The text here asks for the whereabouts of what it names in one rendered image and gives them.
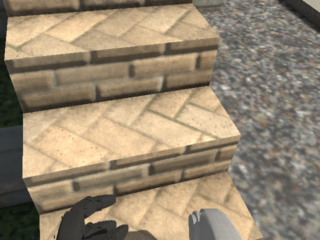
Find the right robot thigh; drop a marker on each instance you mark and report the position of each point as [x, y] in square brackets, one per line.
[211, 224]

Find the robot left hand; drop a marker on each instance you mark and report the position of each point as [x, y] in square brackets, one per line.
[72, 226]

